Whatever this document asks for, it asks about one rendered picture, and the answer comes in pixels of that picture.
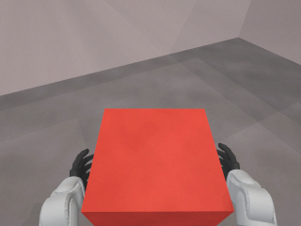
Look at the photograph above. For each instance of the robot left hand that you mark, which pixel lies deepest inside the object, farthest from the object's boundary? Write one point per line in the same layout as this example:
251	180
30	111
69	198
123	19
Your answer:
79	167

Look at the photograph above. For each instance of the left robot forearm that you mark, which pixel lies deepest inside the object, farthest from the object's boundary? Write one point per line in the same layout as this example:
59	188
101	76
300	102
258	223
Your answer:
62	208

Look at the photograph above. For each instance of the robot right hand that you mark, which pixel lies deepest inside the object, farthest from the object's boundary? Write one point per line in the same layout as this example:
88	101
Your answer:
229	161

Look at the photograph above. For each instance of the right robot forearm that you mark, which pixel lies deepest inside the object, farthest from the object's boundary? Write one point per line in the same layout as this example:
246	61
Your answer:
254	205

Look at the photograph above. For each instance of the carton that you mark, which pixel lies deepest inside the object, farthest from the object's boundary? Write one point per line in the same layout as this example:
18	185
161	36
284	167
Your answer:
156	167

